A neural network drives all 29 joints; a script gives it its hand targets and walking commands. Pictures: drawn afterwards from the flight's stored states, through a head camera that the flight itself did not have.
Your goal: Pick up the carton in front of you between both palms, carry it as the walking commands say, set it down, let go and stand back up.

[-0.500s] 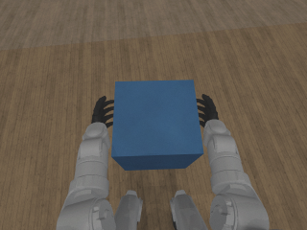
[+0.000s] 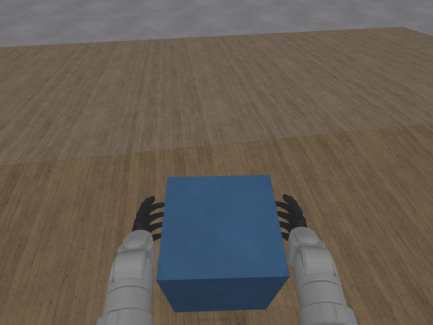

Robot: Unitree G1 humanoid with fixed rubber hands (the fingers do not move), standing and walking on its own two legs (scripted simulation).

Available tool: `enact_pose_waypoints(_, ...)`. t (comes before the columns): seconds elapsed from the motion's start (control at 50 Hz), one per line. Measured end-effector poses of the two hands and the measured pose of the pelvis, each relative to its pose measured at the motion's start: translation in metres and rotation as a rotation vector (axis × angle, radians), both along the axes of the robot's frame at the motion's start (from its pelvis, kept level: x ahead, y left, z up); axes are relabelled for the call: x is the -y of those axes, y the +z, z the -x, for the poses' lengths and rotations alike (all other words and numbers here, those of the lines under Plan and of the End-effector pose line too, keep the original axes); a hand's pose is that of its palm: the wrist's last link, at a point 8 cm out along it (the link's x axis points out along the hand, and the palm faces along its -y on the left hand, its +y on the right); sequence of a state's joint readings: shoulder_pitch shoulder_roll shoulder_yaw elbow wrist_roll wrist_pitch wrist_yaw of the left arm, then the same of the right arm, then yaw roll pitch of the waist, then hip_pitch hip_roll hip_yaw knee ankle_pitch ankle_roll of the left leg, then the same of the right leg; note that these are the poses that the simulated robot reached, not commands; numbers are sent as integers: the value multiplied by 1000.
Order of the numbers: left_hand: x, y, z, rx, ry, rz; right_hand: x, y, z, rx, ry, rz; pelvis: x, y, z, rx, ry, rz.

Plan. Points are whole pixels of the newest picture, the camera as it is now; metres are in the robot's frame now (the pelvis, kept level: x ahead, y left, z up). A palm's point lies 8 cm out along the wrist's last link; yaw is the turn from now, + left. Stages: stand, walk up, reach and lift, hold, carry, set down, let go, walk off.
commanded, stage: reach and lift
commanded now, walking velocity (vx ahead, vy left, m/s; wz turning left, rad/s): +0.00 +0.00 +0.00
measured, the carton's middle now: (219, 247) +0.31 +0.00 -0.07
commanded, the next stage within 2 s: hold in 1.08 s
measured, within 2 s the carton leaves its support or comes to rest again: neither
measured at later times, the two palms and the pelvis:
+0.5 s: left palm (138, 232) +0.29 +0.15 +0.04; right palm (302, 229) +0.29 -0.15 +0.04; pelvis -0.01 +0.00 +0.01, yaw +0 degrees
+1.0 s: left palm (138, 227) +0.29 +0.15 +0.05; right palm (303, 225) +0.29 -0.15 +0.05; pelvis +0.01 +0.00 +0.02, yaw +0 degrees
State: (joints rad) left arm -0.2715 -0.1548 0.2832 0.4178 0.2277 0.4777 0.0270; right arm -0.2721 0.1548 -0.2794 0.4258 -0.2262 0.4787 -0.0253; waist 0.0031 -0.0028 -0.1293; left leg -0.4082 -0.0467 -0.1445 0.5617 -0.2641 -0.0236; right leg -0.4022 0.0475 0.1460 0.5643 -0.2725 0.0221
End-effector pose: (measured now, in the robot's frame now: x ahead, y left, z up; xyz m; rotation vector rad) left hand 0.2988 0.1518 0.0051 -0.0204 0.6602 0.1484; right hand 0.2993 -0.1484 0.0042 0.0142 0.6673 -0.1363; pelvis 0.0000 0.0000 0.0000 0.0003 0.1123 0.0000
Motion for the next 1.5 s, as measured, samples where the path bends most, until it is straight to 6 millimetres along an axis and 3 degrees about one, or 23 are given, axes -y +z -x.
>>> enact_pose_waypoints(0.16, 1, 28, 9, -5, -28, -28, 1, 28, 11, -5, 17, 28, -1, 10, 1, 124, 1, 0)
enact_pose_waypoints(0.4, 0, 31, 14, -18, -21, -22, 1, 30, 15, -18, 16, 22, 0, 9, 13, 167, 0, 0)
enact_pose_waypoints(0.96, 1, 43, 7, -18, -40, -48, 1, 43, 8, -17, 34, 48, 0, 15, -6, 188, 1, -1)
enact_pose_waypoints(1.26, 1, 63, 12, 18, -33, -41, 1, 63, 13, 19, 28, 41, 0, 16, -2, 219, 2, -1)
enact_pose_waypoints(1.5, 1, 61, 16, -1, -28, -33, 2, 61, 17, -1, 22, 32, 1, 15, 7, 235, 1, 0)
